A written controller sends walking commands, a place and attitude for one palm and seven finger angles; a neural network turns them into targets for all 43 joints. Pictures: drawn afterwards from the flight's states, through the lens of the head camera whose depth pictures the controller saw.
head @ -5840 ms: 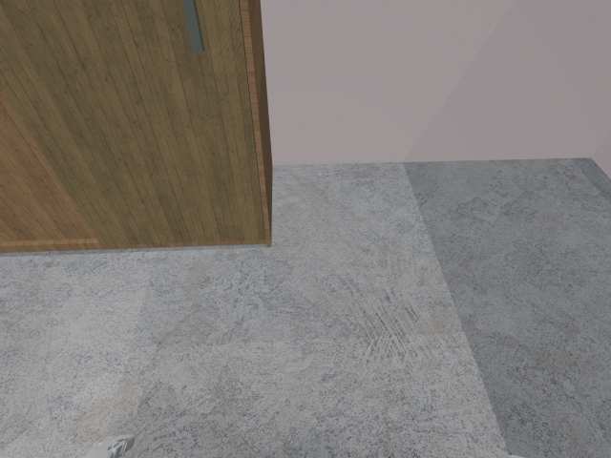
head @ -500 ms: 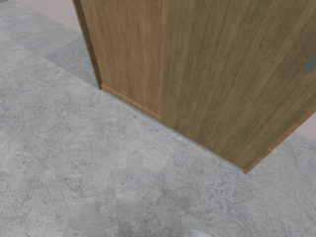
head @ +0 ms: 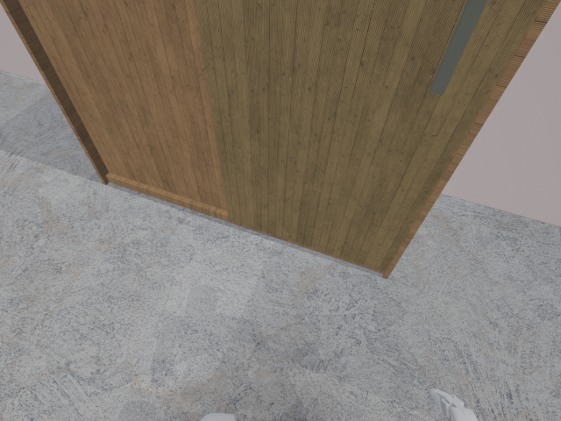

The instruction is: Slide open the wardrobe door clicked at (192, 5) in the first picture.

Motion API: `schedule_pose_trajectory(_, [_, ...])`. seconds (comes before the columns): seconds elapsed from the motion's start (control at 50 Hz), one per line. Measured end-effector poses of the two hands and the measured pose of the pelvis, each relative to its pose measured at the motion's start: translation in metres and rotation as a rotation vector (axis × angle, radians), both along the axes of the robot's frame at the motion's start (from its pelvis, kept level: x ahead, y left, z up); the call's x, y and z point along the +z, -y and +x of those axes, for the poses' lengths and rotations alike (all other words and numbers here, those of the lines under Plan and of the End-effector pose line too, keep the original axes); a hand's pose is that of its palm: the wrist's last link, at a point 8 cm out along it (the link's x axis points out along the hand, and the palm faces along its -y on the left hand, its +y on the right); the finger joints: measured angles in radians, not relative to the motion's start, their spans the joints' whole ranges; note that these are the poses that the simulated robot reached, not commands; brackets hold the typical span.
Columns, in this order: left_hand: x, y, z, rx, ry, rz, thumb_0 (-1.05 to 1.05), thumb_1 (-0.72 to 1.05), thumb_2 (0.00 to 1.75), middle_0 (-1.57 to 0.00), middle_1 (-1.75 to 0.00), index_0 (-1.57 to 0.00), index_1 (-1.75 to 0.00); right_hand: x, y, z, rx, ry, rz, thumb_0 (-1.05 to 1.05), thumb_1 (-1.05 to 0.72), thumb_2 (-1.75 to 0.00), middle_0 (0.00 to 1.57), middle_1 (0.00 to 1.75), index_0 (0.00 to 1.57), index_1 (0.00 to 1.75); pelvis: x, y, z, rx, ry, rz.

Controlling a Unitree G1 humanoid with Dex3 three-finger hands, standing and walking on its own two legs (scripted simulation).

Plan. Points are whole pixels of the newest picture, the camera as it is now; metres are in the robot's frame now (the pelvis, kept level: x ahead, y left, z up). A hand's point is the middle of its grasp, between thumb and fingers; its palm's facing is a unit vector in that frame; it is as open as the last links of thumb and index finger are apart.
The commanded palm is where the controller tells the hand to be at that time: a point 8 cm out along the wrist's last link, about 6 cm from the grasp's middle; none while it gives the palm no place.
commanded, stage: turn to face it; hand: right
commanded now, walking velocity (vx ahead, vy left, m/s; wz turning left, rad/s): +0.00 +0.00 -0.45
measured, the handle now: (471, 9) +0.75 -0.25 +0.23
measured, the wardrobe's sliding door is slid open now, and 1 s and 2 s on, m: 0.00 0.00 0.00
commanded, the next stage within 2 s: take the last steps up to it in 0.28 s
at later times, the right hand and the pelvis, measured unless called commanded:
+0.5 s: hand out of the picture -0.07 -0.23 -0.19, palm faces +0.27 +0.93 -0.23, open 7.4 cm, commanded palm none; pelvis -0.03 -0.02 -0.01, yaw -13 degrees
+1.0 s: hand out of the picture +0.14 -0.20 -0.17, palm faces +0.18 +0.96 -0.21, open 7.4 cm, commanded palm none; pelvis +0.08 +0.00 -0.01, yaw -12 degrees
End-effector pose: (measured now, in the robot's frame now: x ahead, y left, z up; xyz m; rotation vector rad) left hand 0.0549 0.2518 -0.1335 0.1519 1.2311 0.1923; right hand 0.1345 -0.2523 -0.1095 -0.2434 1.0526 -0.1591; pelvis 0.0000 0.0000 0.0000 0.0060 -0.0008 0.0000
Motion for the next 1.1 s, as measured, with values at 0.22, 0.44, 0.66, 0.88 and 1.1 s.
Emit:
schedule_pose_trajectory(0.22, [-0.006, -0.028, 0.005, -0.101, -0.042, -0.014, 0.01, 0.91, 0.90, -0.20, -0.30, -0.20, -0.30, 0.007, -0.023, -0.081, -0.134, -0.040, -0.009, 0.01, -0.90, -0.90, 0.20, 0.30, 0.20, 0.30, 0.005, -0.021, -0.015, -0.137, 0.025, -0.033])
schedule_pose_trajectory(0.44, [0.004, 0.021, 0.040, -0.272, -0.017, 0.058, 0.01, 0.91, 0.90, -0.20, -0.30, -0.20, -0.30, -0.037, 0.009, -0.192, -0.320, -0.220, 0.071, 0.01, -0.90, -0.90, 0.20, 0.30, 0.20, 0.30, -0.007, 0.011, -0.030, -0.229, 0.005, 0.001])
schedule_pose_trajectory(0.66, [0.026, 0.068, 0.025, -0.268, 0.006, 0.044, 0.00, 0.93, 0.90, -0.21, -0.30, -0.20, -0.30, -0.030, 0.026, -0.212, -0.334, -0.311, 0.138, 0.01, -0.91, -0.90, 0.19, 0.30, 0.20, 0.30, 0.013, 0.036, -0.015, -0.233, 0.019, 0.024])
schedule_pose_trajectory(0.88, [0.007, 0.040, -0.027, -0.126, -0.228, 0.012, 0.00, 0.91, 0.90, -0.21, -0.30, -0.20, -0.30, -0.025, 0.014, -0.096, -0.236, -0.217, 0.124, 0.01, -0.91, -0.90, 0.19, 0.30, 0.20, 0.30, 0.009, 0.021, 0.036, -0.209, 0.011, 0.000])
schedule_pose_trajectory(1.1, [-0.011, 0.004, 0.049, -0.134, -0.288, -0.016, 0.01, 0.91, 0.90, -0.20, -0.30, -0.20, -0.30, -0.023, -0.024, -0.007, -0.266, -0.107, 0.093, 0.00, -0.91, -0.90, 0.20, 0.30, 0.20, 0.30, 0.000, -0.010, 0.113, -0.219, 0.023, 0.002])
